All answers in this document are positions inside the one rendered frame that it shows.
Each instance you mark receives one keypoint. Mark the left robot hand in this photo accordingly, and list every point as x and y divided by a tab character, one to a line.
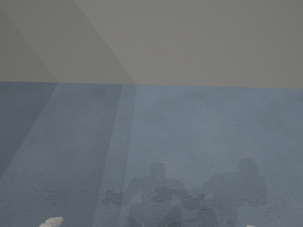
52	222

